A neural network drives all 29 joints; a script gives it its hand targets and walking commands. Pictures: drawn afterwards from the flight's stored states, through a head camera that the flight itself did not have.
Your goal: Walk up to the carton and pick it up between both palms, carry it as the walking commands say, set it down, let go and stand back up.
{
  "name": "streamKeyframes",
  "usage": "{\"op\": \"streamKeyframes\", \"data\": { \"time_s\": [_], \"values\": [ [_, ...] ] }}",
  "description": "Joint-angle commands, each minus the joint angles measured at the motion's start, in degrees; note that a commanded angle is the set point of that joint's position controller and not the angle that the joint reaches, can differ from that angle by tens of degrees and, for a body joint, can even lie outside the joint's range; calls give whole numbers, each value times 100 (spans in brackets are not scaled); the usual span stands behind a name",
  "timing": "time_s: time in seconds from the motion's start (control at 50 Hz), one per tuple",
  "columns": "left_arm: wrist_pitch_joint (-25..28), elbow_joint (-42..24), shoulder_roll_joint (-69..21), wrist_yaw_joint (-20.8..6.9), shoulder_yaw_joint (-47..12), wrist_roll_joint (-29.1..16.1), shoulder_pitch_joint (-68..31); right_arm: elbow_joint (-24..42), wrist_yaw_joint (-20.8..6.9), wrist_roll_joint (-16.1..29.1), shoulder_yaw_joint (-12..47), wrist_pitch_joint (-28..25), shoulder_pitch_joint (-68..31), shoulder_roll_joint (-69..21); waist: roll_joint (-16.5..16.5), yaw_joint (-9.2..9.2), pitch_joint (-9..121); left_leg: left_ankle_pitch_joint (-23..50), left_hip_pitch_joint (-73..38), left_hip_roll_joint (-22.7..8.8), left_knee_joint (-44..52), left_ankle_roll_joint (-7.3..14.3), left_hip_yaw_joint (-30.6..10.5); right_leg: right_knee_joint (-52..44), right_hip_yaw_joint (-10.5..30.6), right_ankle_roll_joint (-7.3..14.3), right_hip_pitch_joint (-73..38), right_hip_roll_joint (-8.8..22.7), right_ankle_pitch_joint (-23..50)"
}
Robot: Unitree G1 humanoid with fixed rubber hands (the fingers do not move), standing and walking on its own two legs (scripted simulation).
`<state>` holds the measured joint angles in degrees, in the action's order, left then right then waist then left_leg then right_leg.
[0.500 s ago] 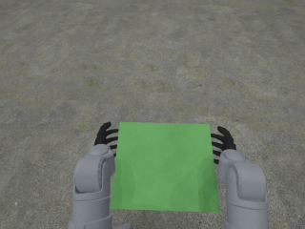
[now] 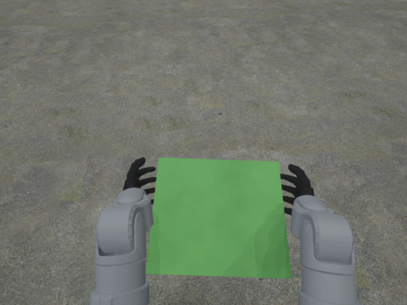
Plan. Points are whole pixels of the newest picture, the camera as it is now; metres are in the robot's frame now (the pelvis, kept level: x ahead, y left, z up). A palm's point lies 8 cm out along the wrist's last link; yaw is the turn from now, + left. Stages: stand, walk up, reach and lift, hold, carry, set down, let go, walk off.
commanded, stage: carry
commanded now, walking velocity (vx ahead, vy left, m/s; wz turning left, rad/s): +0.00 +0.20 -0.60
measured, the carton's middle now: (214, 221) +0.29 +0.01 +0.00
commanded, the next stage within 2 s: none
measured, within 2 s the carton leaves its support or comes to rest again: neither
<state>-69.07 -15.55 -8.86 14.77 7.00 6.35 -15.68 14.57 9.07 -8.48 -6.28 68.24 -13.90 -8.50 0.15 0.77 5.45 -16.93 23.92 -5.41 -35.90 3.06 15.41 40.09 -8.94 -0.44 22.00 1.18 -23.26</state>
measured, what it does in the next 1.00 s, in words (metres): steps to the left, turning right: right foot, then left foot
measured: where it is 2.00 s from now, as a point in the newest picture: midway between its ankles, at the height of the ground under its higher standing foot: outside the picture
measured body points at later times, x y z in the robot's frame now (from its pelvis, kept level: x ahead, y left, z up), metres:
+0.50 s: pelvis -0.02 +0.12 +0.00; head -0.01 +0.14 +0.45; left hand +0.30 +0.20 +0.06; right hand +0.22 -0.10 +0.07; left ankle +0.03 +0.22 -0.72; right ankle -0.07 -0.02 -0.67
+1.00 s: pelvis -0.03 +0.21 +0.01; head -0.02 +0.18 +0.46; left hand +0.30 +0.14 +0.09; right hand +0.11 -0.10 +0.08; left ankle +0.07 +0.34 -0.67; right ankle -0.09 +0.09 -0.72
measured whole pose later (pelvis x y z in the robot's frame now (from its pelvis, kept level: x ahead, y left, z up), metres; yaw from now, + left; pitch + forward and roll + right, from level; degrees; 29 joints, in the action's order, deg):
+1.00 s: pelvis -0.03 +0.21 +0.01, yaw -35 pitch +5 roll +3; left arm -67.7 -15.3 -8.9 11.8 7.1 8.6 -15.7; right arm 16.0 12.8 -5.8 -6.4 69.3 -14.7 -8.6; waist 1.1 -2.1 2.5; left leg -22.7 32.5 -3.2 -54.4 -4.1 1.8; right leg 32.3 2.2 -1.0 23.0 3.8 -14.6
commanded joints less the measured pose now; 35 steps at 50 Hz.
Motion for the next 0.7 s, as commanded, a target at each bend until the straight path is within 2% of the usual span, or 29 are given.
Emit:
{"op": "streamKeyframes", "data": {
  "time_s": [0.0,0.02,0.04,0.06,0.08,0.12,0.14,0.2,0.28,0.34,0.36,0.38,0.4,0.42,0.44,0.46,0.5,0.52,0.58,0.64,0.66,0.68],
  "values": [
    [-147,306,-5720,-2575,-3882,-2427,-2022,198,-1907,2513,3857,2,-2464,-5446,-94,-26,1560,2012,-476,-988,-270,-177,-857,-1929,1065,85,-1344,859,1459],
    [-104,500,-5621,-2592,-3760,-2290,-1861,218,-1908,2537,3927,43,-2512,-5490,1658,0,1663,-325,1120,-251,-1271,-624,-676,-1687,3425,819,-2285,2556,4336],
    [-83,383,-5738,-2593,-3791,-2354,-1787,321,-1911,2650,4033,34,-2662,-5568,1707,20,1391,-1797,1783,35,-2088,-662,-1085,-1645,3553,1238,-2287,2678,5291],
    [-52,237,-5802,-2622,-3819,-2401,-2024,487,-1909,2730,4181,-17,-2968,-5670,1067,-9,1342,-1614,1866,25,-2650,-668,-1449,-1510,3084,1137,-2259,2371,4937],
    [-31,272,-5801,-2634,-3793,-2365,-2062,460,-1933,2769,4219,-28,-3053,-5727,717,-18,1328,-1183,1989,-15,-2887,-663,-1566,-1517,2758,951,-2188,2131,4265],
    [39,28,-5806,-2584,-3779,-2378,-2186,547,-1954,2869,4248,-45,-3176,-5792,731,-53,1424,-404,2005,-25,-2865,-719,-1598,-1521,2218,727,-2090,1646,3825],
    [68,-162,-5787,-2557,-3811,-2406,-2267,633,-1940,2915,4265,-57,-3233,-5792,762,-59,1512,-318,1909,67,-2715,-759,-1510,-1468,2084,696,-2104,1507,3904],
    [57,-262,-5577,-2520,-3796,-2338,-2091,527,-1874,2890,4242,-20,-3017,-5712,1021,-42,1630,-502,1549,241,-2288,-802,-1341,-1353,2060,699,-1956,1403,4066],
    [-28,-162,-5388,-2525,-3819,-2248,-1909,314,-1858,2754,4141,55,-2750,-5603,1371,7,1496,-432,854,475,-1211,-708,-1125,-1381,2119,592,-1295,1222,3014],
    [-62,-188,-5376,-2511,-3944,-2237,-2009,256,-1884,2715,4020,90,-2678,-5570,1516,-14,1417,-282,-45,656,209,-645,-865,-1213,2216,443,-748,1139,2576],
    [-81,-174,-5405,-2504,-3998,-2232,-2020,214,-1901,2685,3980,98,-2594,-5587,1222,-93,1517,-8,-752,545,1095,-586,-867,-762,2032,307,-348,960,2294],
    [-97,-147,-5450,-2503,-4033,-2206,-1945,147,-1923,2640,3939,101,-2457,-5602,492,-121,1766,167,-1671,-116,1506,-507,-1416,-10,1662,143,312,636,1488],
    [-117,-44,-5528,-2512,-4047,-2170,-1802,54,-1943,2579,3886,95,-2311,-5518,-1091,-30,1744,1347,-2208,-1585,1628,-153,-2798,1034,949,-161,1492,-18,-751],
    [-101,-219,-5516,-2538,-4208,-2351,-2338,23,-1970,2592,3828,7,-2370,-5577,-2034,-68,1718,2081,-1781,-2092,1542,495,-3072,2250,604,-180,1780,-108,-1724],
    [-90,-255,-5667,-2555,-4314,-2485,-2579,20,-1973,2570,3725,-23,-2349,-5655,-1684,-110,1576,2071,-1452,-1838,1410,541,-2705,2982,710,-113,1692,70,-1550],
    [-51,-350,-5797,-2562,-4408,-2628,-2742,186,-1977,2585,3678,-71,-2477,-5679,-1299,-118,1381,1833,-1193,-1557,1436,488,-2234,3397,666,-122,1660,116,-1188],
    [-6,-430,-5899,-2560,-4388,-2747,-2958,418,-1952,2634,3675,-143,-2714,-5753,-1057,-99,1191,1097,-1058,-1164,1500,434,-1509,3441,508,-258,1492,227,-538],
    [-1,-407,-5882,-2548,-4345,-2767,-2927,458,-1931,2626,3649,-154,-2734,-5700,-985,-86,1178,1068,-1110,-1056,1432,406,-1294,3073,379,-299,1385,218,-498],
    [-81,-181,-5731,-2511,-4194,-2680,-2554,416,-1894,2535,3629,-83,-2488,-5486,-1067,-101,1427,1815,-1595,-1105,1138,505,-1174,1806,135,-237,979,114,-803],
    [-152,129,-5646,-2530,-4006,-2526,-2271,266,-1895,2430,3671,-15,-2308,-5438,-1169,-152,1564,2546,-1853,-1347,953,654,-1287,594,-11,-37,518,-16,-781],
    [-161,211,-5659,-2544,-3949,-2490,-2208,230,-1900,2423,3701,2,-2318,-5449,-1071,-130,1580,2766,-1889,-1358,820,630,-1251,35,-60,24,320,-47,-469],
    [-163,296,-5687,-2560,-3905,-2461,-2143,186,-1905,2425,3732,17,-2346,-5446,-895,-80,1563,2816,-1801,-1286,637,471,-1125,-776,-56,27,14,-4,235]
  ]
}}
